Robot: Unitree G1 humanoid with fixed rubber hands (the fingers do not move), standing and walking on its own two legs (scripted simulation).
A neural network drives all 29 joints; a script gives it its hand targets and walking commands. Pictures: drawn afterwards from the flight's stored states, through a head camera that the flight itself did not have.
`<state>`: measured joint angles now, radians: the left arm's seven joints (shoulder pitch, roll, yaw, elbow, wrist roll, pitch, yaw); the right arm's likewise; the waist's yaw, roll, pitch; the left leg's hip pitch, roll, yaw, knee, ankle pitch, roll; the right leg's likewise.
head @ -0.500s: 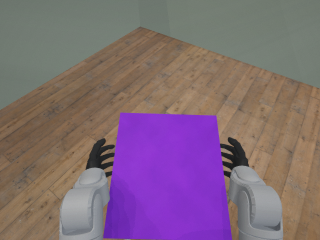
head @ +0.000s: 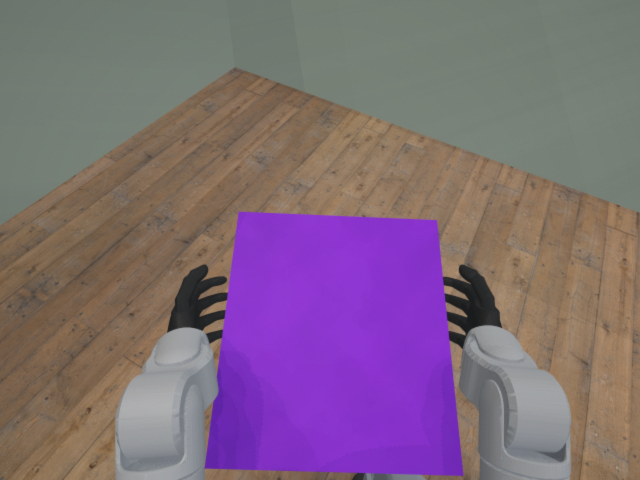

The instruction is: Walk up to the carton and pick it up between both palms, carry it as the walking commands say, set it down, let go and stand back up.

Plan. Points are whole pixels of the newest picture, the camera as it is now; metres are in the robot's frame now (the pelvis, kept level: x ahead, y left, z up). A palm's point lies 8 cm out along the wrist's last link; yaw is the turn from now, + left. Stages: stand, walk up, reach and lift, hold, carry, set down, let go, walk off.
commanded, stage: carry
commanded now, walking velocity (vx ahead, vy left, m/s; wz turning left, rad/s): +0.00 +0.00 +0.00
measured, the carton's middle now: (331, 342) +0.29 +0.00 +0.00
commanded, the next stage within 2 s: none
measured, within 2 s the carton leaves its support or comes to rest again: neither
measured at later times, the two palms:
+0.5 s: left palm (216, 198) +0.46 +0.15 +0.08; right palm (437, 199) +0.47 -0.16 +0.08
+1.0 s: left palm (195, 192) +0.48 +0.19 +0.08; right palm (411, 193) +0.49 -0.12 +0.08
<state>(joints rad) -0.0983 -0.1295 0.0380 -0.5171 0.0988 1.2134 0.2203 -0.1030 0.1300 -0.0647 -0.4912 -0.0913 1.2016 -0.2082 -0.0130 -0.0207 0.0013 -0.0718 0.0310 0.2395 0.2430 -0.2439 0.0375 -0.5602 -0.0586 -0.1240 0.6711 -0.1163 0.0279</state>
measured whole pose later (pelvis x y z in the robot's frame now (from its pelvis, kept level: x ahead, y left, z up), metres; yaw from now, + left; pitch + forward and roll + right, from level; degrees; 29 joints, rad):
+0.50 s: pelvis +0.21 +0.00 -0.01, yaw +1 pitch +4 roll +0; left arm -0.12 -0.13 0.07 -0.44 0.11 1.23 0.20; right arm -0.14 0.13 -0.07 -0.42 -0.11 1.23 -0.22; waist 0.00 -0.01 -0.10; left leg -0.28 0.06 0.12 0.52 -0.30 -0.01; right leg -0.32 -0.02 -0.17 0.51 -0.27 -0.06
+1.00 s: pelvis +0.23 +0.03 -0.02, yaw +1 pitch +4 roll -1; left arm -0.13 -0.13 0.06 -0.38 0.12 1.23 0.21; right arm -0.13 0.13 -0.08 -0.38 -0.12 1.23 -0.20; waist 0.01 0.00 -0.11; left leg -0.25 0.03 0.15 0.55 -0.36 0.03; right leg -0.29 -0.06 -0.16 0.54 -0.31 0.00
